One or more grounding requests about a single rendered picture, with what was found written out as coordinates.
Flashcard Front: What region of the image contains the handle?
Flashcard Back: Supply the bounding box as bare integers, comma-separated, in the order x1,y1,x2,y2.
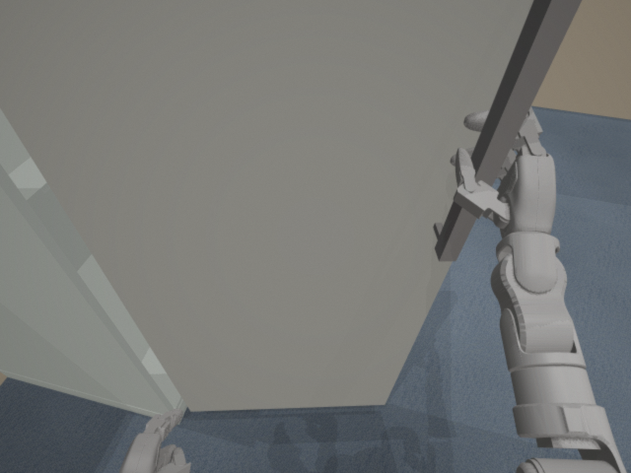
433,0,582,261

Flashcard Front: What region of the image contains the robot left hand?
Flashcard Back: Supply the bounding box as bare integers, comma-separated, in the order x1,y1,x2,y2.
119,408,191,473

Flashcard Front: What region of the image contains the robot right forearm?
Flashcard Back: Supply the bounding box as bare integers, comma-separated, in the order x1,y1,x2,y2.
491,232,627,473

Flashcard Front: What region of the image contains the robot right hand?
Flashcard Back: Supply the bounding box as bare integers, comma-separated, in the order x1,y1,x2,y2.
451,107,556,239

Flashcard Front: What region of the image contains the fridge door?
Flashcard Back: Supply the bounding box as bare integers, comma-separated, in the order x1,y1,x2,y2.
0,0,533,412

